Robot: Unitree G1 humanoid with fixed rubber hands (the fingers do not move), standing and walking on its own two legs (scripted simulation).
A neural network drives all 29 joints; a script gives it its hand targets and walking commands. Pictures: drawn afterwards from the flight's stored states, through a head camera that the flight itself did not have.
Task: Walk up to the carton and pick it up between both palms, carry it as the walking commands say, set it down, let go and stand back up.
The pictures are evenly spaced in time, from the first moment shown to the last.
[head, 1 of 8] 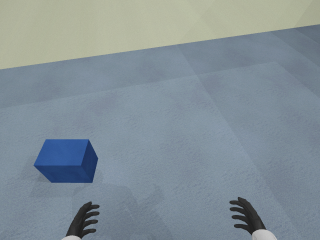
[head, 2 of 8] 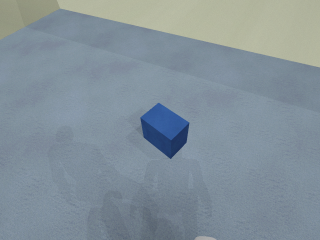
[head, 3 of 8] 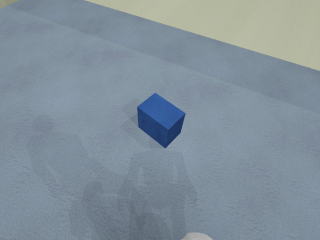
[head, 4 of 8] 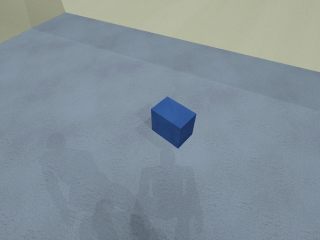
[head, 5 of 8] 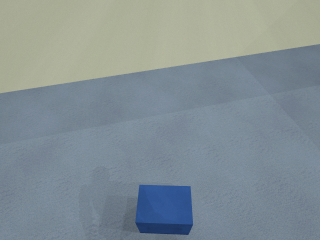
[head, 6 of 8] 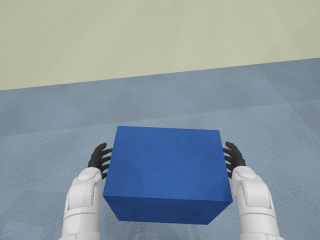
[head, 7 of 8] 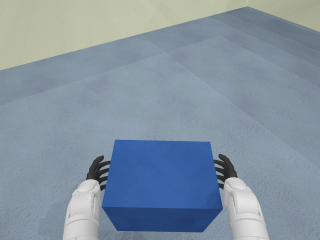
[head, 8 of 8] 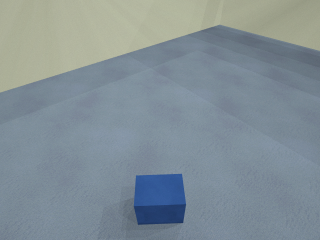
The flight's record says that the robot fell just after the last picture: no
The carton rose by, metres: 0.66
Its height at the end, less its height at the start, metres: +0.00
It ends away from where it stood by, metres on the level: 0.81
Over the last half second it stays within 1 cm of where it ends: yes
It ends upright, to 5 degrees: yes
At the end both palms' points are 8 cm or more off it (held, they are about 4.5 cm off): yes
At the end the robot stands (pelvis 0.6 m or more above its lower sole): yes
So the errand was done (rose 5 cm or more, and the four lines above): yes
